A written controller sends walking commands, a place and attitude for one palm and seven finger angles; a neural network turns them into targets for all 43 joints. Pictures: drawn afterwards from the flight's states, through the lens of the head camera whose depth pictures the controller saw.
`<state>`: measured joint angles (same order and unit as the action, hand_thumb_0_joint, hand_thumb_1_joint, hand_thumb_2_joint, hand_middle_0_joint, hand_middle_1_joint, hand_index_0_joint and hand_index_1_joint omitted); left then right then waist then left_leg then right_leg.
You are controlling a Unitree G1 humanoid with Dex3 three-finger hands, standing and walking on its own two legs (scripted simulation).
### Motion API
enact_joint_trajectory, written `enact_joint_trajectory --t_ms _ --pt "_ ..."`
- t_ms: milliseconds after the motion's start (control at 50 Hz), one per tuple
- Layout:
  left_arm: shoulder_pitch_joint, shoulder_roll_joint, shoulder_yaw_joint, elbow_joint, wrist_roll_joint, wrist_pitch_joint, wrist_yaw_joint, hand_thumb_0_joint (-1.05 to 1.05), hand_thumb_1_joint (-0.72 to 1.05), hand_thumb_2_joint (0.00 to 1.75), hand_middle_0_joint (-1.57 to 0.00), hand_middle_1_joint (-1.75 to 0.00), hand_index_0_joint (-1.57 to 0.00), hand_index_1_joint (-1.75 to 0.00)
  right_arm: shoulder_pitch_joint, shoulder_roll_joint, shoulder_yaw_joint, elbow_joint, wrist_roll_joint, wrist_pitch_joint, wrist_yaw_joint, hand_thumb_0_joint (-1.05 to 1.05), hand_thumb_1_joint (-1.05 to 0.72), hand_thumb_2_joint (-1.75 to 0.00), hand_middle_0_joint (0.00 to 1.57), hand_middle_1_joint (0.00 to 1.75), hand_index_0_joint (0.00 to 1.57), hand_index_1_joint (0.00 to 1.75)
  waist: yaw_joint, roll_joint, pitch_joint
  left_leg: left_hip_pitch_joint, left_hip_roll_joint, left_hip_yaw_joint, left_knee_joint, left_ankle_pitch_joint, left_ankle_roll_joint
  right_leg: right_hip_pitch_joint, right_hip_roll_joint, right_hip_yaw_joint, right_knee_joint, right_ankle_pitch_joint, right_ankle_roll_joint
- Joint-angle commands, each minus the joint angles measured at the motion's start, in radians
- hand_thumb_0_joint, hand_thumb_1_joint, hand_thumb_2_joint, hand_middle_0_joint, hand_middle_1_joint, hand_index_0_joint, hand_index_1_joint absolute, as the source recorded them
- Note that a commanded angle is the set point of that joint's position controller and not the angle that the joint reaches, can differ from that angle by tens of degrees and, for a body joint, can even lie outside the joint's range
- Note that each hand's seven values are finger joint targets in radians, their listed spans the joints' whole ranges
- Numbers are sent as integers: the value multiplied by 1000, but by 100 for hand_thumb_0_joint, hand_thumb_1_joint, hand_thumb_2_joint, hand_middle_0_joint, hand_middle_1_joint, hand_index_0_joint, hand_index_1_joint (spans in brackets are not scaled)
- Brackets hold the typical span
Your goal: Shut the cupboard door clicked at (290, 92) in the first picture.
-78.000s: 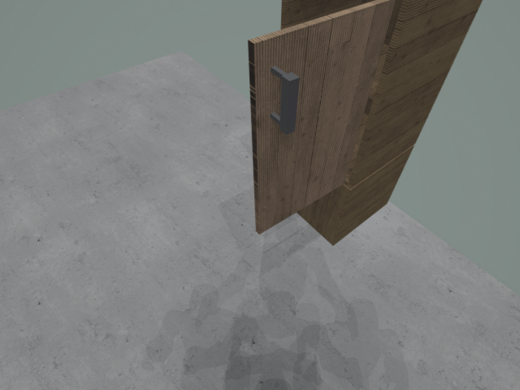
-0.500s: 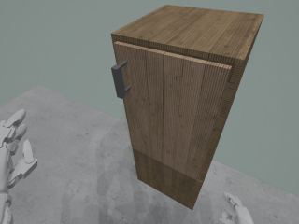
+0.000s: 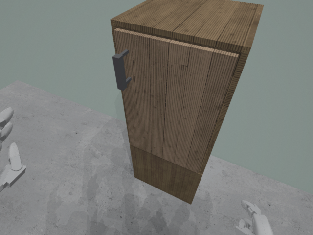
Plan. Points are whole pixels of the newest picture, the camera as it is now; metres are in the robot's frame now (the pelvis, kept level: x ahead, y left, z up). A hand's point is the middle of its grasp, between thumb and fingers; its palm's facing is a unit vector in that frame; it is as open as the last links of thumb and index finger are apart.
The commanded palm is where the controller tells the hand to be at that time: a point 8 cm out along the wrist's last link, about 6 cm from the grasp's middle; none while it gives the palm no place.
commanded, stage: step back with the hand held close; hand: left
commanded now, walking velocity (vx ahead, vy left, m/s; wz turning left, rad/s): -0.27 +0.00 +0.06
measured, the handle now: (123, 69) +0.58 +0.15 +0.14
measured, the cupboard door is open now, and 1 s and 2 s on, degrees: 0 0 0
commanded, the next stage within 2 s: stop stepping back and stand still in 1.08 s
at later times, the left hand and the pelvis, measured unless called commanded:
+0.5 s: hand out of the picture +0.11 +0.29 +0.17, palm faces +0.44 -0.76 -0.47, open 7.4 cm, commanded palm +0.06 +0.32 +0.18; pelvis -0.07 +0.01 -0.01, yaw +2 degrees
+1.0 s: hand out of the picture +0.01 +0.29 +0.17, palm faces +0.47 -0.80 -0.37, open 7.4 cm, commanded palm -0.02 +0.32 +0.18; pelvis -0.16 +0.02 -0.01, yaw +0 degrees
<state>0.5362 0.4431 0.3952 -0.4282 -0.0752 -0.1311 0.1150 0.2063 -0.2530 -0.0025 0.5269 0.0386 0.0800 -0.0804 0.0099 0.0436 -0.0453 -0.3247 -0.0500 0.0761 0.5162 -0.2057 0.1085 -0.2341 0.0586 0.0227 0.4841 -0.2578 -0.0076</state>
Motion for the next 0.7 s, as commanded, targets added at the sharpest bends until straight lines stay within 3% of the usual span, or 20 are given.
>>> enact_joint_trajectory --t_ms 0,60,80,100,160,180,200,240,280,300,380,400,460,480,500,540,580,620,640,680 --pt "-40 160 121 -199 10 -69 31 0 90 90 -20 -30 -20 -30 -92 -129 -45 -156 -1 -65 -9 0 -90 -90 20 30 20 30 -1 40 -34 -123 191 -264 -188 -182 -16 64 -86 102 -19 27 0" --pt "-82 165 141 -224 32 -93 35 0 90 90 -20 -30 -20 -30 -86 -139 -48 -162 -6 -89 -15 0 -90 -90 20 30 20 30 1 99 3 -323 238 -344 -309 -454 13 189 -36 67 91 -8 8" --pt "-90 201 178 -227 36 -96 37 0 90 90 -20 -30 -20 -30 -88 -147 -53 -159 -11 -95 -19 0 -90 -90 20 30 20 30 7 110 1 -361 247 -357 -329 -492 20 221 -21 62 118 -3 12" --pt "-104 164 148 -252 38 -104 33 0 90 90 -20 -30 -20 -30 -75 -134 -49 -158 -12 -102 -19 0 -90 -90 20 30 20 30 3 106 -12 -379 250 -362 -338 -497 18 248 -22 46 141 8 11" --pt "-108 174 169 -259 44 -118 31 0 90 90 -20 -30 -20 -30 -66 -138 -56 -151 -18 -122 -13 0 -90 -90 20 30 20 30 6 118 -16 -416 260 -373 -357 -547 15 270 -4 40 194 -16 8" --pt "-99 204 200 -264 45 -123 31 0 90 90 -20 -30 -20 -30 -68 -144 -62 -149 -21 -128 -12 0 -90 -90 20 30 20 30 10 113 -27 -405 257 -369 -348 -535 15 269 0 42 185 -15 6" --pt "-85 163 165 -273 35 -130 26 0 90 90 -20 -30 -20 -30 -54 -126 -55 -143 -20 -133 -7 0 -90 -90 20 30 20 30 4 70 -36 -355 241 -367 -327 -477 0 237 -10 41 150 -15 -1" --pt "-62 158 159 -264 24 -136 25 0 90 90 -20 -30 -20 -30 -51 -126 -56 -132 -17 -141 2 0 -90 -90 20 30 20 30 0 14 -52 -231 213 -336 -277 -386 -28 140 -28 74 80 -17 -17" --pt "-59 172 171 -269 23 -147 26 0 90 90 -20 -30 -20 -30 -58 -139 -60 -115 -19 -148 7 0 -90 -90 20 30 20 30 0 18 -91 -152 214 -321 -266 -303 -41 103 -28 77 73 1 -14" --pt "-64 140 139 -284 24 -151 22 0 90 90 -20 -30 -20 -30 -62 -129 -57 -116 -15 -152 9 0 -90 -90 20 30 20 30 0 34 -114 -137 228 -329 -273 -280 -39 110 -20 61 101 5 -6" --pt "-48 192 203 -264 30 -154 21 0 90 90 -20 -30 -20 -30 -74 -144 -66 -102 -31 -159 8 0 -90 -90 20 30 20 30 10 110 -107 -271 286 -368 -367 -427 -13 209 20 34 192 -70 4" --pt "-56 148 162 -270 26 -154 16 0 90 90 -20 -30 -20 -30 -67 -126 -59 -102 -28 -159 11 0 -90 -90 20 30 20 30 6 94 -103 -283 282 -356 -367 -431 -20 211 19 20 196 -84 1" --pt "-52 168 175 -250 17 -150 15 0 90 90 -20 -30 -20 -30 -77 -121 -58 -96 -28 -156 16 0 -90 -90 20 30 20 30 6 57 -56 -300 263 -330 -349 -440 -35 176 13 26 118 -131 -14" --pt "-41 204 209 -245 21 -155 17 0 90 90 -20 -30 -20 -30 -79 -128 -63 -86 -30 -157 19 0 -90 -90 20 30 20 30 5 57 -59 -271 251 -316 -325 -408 -43 156 -3 49 71 -124 -20" --pt "-57 161 158 -263 11 -160 12 0 90 90 -20 -30 -20 -30 -81 -106 -54 -84 -25 -157 24 0 -90 -90 20 30 20 30 1 30 -68 -198 226 -290 -292 -347 -67 93 -25 57 16 -141 -30" --pt "-80 177 152 -268 -2 -169 17 0 90 90 -20 -30 -20 -30 -82 -100 -49 -70 -23 -159 30 0 -90 -90 20 30 20 30 -5 -18 -91 -9 180 -219 -173 -160 -102 -82 -94 141 -96 -133 -48" --pt "-101 182 132 -298 -3 -173 25 0 90 90 -20 -30 -20 -30 -66 -83 -53 -46 -8 -164 34 0 -90 -90 20 30 20 30 -16 -74 -199 203 142 -144 -72 54 -114 -154 -126 124 -110 6 -28" --pt "-80 197 142 -327 -1 -168 27 0 90 90 -20 -30 -20 -30 -91 -99 -57 -67 -4 -170 24 0 -90 -90 20 30 20 30 -17 2 -236 245 177 -166 -88 125 -71 -156 -77 69 -55 31 22" --pt "-55 207 159 -321 -1 -164 28 0 90 90 -20 -30 -20 -30 -99 -104 -57 -75 -6 -170 21 0 -90 -90 20 30 20 30 -13 54 -218 199 197 -185 -134 71 -56 -128 -48 49 -39 -16 37" --pt "-20 229 199 -295 -4 -162 27 0 90 90 -20 -30 -20 -30 -120 -124 -62 -84 -18 -170 19 0 -90 -90 20 30 20 30 -7 158 -140 -2 236 -262 -288 -213 -64 -32 2 16 4 -186 17"
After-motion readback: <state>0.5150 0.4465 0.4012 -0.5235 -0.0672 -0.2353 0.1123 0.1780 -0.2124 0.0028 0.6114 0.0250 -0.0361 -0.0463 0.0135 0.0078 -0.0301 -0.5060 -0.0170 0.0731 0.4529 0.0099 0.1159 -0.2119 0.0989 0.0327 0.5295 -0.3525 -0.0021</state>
